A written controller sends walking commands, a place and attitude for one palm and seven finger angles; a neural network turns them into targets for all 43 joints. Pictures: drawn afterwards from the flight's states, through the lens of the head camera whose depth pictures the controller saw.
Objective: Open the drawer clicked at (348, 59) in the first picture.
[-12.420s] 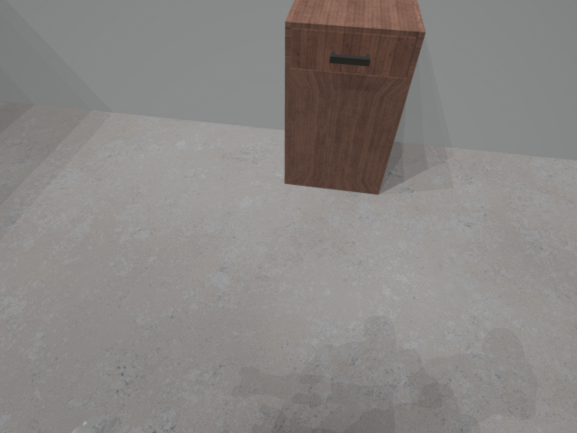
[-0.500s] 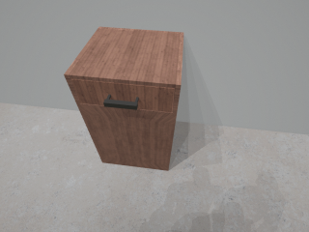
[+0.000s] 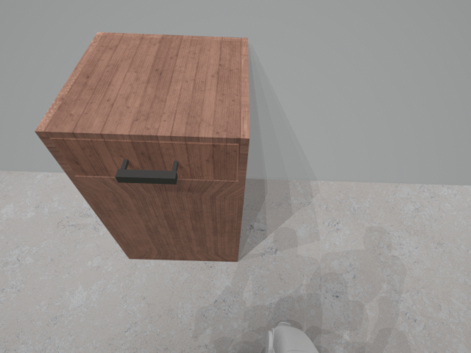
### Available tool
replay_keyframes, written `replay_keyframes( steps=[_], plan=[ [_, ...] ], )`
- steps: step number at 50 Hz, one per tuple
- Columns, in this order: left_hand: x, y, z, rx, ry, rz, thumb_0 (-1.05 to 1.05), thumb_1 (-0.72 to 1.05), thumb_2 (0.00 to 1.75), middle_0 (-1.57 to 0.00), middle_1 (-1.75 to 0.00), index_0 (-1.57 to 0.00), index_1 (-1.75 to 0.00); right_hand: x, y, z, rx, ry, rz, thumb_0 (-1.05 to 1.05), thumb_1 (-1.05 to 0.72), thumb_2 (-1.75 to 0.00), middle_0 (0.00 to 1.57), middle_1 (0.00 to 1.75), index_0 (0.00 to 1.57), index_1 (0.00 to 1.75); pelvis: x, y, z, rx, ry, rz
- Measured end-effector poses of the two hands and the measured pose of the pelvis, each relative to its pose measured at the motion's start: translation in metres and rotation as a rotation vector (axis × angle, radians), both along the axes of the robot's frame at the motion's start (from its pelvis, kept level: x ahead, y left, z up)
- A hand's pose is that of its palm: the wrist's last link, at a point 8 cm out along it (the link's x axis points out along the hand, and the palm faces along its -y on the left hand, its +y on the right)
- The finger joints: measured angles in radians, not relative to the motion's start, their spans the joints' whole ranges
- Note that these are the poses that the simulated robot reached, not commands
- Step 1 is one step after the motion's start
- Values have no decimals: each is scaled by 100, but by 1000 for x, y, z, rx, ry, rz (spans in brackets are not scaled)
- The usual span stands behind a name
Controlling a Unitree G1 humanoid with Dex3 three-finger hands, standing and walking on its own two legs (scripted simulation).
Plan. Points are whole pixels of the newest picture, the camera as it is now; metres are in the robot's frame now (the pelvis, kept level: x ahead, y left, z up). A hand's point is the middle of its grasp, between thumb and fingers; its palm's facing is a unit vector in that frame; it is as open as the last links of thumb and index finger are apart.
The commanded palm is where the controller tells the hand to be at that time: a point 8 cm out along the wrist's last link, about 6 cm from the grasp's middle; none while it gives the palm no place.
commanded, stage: come to a stop and stand still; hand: left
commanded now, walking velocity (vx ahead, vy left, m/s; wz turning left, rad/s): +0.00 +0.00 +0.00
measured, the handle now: (148, 170) +0.51 +0.24 -0.08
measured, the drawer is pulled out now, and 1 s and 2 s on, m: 0.00 0.00 0.00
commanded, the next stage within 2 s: look again from close up in 1.00 s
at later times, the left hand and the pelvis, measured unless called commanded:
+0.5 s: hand out of the picture +0.12 +0.15 -0.16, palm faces +0.11 -0.97 -0.22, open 7.3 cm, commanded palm none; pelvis +0.03 -0.04 +0.00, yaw +3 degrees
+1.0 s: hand out of the picture -0.04 +0.12 -0.17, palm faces +0.07 -0.98 -0.18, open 7.4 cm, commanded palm none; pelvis +0.01 -0.03 +0.00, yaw +2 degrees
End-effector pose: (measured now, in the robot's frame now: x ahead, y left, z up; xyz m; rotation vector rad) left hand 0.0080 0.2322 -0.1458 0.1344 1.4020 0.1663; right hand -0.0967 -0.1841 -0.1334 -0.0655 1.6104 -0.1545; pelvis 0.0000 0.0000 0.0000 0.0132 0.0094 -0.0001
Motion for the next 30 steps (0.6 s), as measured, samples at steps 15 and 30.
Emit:
replay_keyframes(
  steps=[15, 30],
  plan=[
    [137, -57, 10, 44, -222, -35, 0, 92, 89, -20, -30, -20, -30, 136, -85, -23, -37, -115, 26, 0, -91, -89, 20, 30, 20, 30, 54, -48, -5, 27, -6, 35],
    [55, -12, 1, 42, -149, 65, 0, 91, 89, -20, -30, -20, -30, 208, -72, 5, -92, -422, 164, 0, -91, -90, 20, 30, 20, 30, 23, -25, -4, 1, 4, 50]
  ],
)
